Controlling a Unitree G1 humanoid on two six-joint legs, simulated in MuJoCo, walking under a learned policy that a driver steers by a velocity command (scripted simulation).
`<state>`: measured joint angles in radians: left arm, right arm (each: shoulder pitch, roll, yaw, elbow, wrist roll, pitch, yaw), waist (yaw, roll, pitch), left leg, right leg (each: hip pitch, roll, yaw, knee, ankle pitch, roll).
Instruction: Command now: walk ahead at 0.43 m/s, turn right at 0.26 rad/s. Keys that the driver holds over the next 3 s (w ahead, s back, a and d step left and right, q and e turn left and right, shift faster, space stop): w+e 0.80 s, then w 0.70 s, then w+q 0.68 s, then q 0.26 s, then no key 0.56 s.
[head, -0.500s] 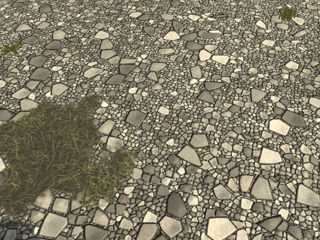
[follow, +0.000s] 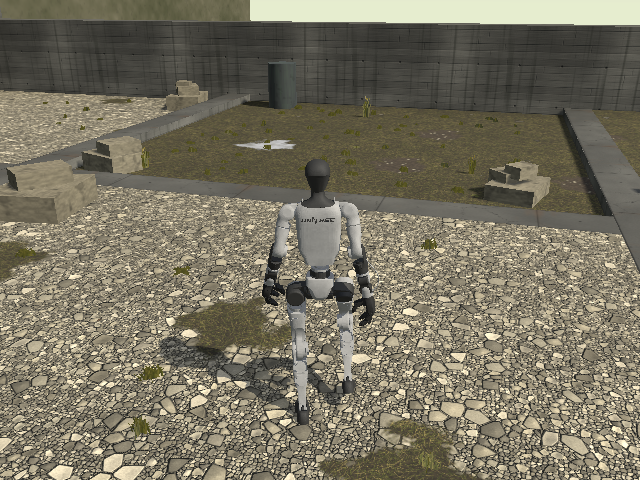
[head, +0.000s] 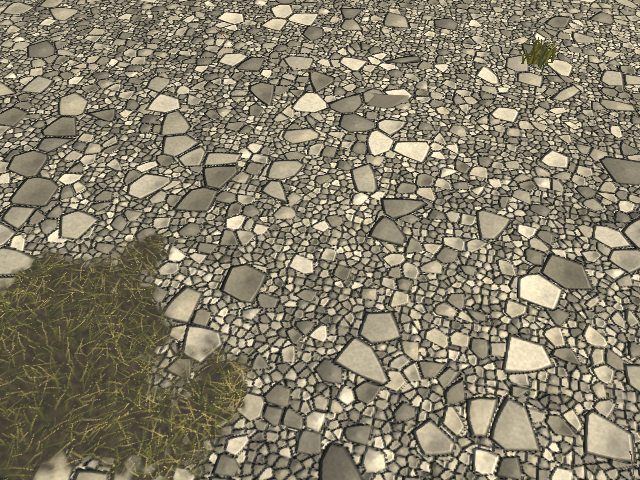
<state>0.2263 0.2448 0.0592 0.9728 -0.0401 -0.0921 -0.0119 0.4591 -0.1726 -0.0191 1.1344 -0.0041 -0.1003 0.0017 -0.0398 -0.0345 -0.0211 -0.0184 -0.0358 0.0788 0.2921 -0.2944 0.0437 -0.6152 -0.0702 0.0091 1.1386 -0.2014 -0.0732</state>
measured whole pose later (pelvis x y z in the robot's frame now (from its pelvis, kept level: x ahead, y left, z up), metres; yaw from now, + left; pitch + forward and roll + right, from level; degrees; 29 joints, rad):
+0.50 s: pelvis +0.28 -0.08 +0.00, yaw -16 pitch +1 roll +0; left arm 0.28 0.24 0.06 0.87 -0.01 -0.08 -0.03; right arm 0.12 -0.28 -0.05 0.82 -0.01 -0.12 -0.02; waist 0.03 0.03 0.02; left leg -0.65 0.13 -0.09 1.03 -0.21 -0.02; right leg -0.22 0.14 0.04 0.35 -0.14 -0.11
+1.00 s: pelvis +0.57 -0.12 +0.00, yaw -31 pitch +2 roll +1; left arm 0.21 0.29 0.06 0.73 -0.01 -0.05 0.00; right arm 0.33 -0.25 -0.06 0.85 0.00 -0.11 0.02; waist -0.05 -0.05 0.00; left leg -0.16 -0.03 0.06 0.31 -0.18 0.03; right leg -0.62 -0.07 0.07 1.02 -0.26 -0.02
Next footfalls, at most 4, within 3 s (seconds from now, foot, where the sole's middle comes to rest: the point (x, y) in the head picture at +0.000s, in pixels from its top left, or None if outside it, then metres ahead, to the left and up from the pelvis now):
0.26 right None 0.32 -0.14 -0.78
0.74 left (330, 428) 0.64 -0.04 -0.78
1.26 right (483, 385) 0.74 -0.40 -0.78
1.80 left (437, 259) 1.12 -0.36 -0.78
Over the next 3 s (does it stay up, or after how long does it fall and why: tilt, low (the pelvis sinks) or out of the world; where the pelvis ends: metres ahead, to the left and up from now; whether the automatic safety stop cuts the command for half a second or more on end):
stays up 1.28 -0.49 -0.01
